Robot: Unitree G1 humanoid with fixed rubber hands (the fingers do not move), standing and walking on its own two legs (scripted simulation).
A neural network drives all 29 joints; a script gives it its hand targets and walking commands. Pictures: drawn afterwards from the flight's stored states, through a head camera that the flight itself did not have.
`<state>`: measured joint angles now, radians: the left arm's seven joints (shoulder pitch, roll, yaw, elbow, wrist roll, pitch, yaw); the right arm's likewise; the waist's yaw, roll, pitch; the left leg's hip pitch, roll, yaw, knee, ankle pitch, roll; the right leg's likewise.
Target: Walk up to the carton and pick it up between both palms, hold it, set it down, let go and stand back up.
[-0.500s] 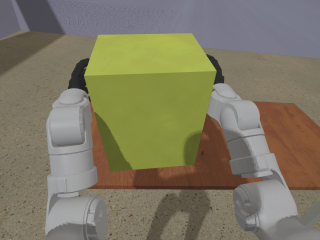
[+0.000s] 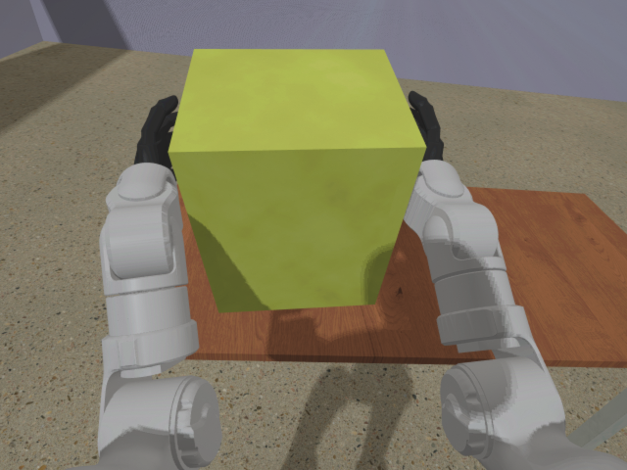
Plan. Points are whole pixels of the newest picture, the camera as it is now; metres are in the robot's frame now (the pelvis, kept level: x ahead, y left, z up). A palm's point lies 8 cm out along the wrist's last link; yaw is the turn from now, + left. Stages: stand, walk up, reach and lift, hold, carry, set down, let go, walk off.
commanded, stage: set down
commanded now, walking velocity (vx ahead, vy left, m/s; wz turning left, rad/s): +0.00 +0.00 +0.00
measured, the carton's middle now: (295, 191) +0.37 +0.01 +0.23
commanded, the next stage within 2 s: none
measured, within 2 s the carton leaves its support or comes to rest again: neither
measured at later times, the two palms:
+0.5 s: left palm (188, 217) +0.39 +0.13 +0.18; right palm (413, 220) +0.39 -0.15 +0.18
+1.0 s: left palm (194, 227) +0.40 +0.13 +0.15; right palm (406, 226) +0.41 -0.15 +0.16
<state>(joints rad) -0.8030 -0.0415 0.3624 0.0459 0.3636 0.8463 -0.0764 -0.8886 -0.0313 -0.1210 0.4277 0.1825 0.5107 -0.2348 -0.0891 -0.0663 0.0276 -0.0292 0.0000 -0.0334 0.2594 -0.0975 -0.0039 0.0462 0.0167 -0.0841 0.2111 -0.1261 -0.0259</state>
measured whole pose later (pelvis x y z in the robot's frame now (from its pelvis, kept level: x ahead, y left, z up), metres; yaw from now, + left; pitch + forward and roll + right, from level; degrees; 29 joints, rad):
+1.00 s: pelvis +0.02 -0.01 +0.00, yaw +1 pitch -6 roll +0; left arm -0.64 -0.07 0.28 0.30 0.29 0.51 0.05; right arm -0.72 0.01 -0.19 0.69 -0.03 0.11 -0.14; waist -0.08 -0.07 0.07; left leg -0.04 0.00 -0.05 0.25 -0.11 -0.01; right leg 0.06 0.02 -0.11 0.17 -0.14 -0.03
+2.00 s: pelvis +0.03 -0.01 +0.00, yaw +1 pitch +3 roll +0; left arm -0.74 -0.10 0.45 0.75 0.32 0.18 0.05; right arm -0.80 0.04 -0.43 0.93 -0.28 0.00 -0.08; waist -0.06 -0.01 -0.04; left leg -0.16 0.01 -0.05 0.17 -0.06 -0.02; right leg -0.09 0.03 -0.10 0.15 -0.12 -0.04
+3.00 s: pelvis +0.03 -0.02 +0.00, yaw +0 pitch +4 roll +0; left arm -0.74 -0.13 0.56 0.79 0.39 0.02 -0.01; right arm -0.75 0.11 -0.55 0.81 -0.44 -0.04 -0.03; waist -0.04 0.00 -0.01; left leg -0.17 0.01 -0.04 0.14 -0.04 -0.02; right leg -0.12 0.03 -0.09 0.15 -0.10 -0.04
